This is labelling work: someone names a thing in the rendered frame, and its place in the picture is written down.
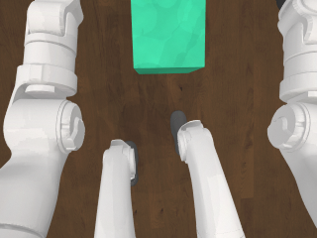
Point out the carton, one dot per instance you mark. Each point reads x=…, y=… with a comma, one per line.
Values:
x=168, y=35

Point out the robot left shin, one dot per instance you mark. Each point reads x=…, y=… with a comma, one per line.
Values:
x=117, y=142

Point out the left robot forearm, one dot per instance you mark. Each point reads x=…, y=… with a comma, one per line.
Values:
x=48, y=69

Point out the robot shin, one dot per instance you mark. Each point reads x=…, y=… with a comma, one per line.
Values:
x=195, y=123
x=117, y=142

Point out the robot right shin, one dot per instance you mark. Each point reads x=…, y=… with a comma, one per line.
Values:
x=195, y=123

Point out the right robot forearm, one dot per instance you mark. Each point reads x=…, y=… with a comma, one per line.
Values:
x=298, y=26

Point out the left robot upper arm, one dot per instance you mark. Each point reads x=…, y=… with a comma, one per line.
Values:
x=40, y=134

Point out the right robot hand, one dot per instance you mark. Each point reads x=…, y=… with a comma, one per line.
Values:
x=279, y=3

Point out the right robot upper arm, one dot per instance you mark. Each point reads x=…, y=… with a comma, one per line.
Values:
x=293, y=130

